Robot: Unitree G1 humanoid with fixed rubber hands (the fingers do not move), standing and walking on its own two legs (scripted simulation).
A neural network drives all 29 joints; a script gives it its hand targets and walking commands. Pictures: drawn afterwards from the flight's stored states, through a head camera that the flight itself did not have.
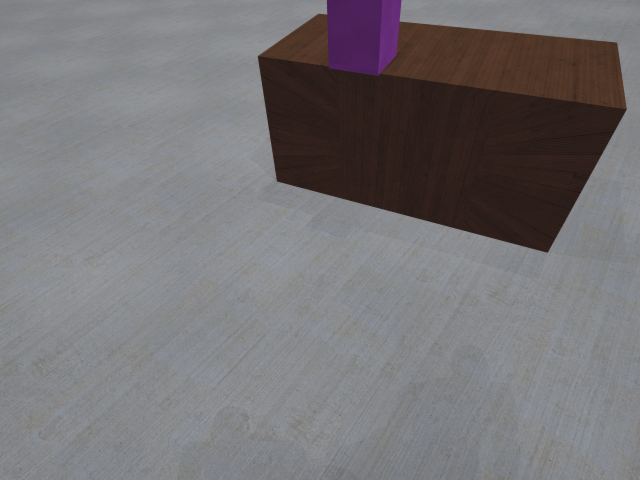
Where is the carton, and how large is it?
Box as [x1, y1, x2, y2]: [327, 0, 400, 75]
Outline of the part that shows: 327,0 329,67 377,75 396,54 400,0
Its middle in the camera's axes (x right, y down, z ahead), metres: +0.16 -0.78 +1.44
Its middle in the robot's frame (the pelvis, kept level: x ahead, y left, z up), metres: +1.61 -0.15 -0.01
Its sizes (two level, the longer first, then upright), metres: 0.210 0.200 0.250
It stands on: a pedestal, 0.65 m high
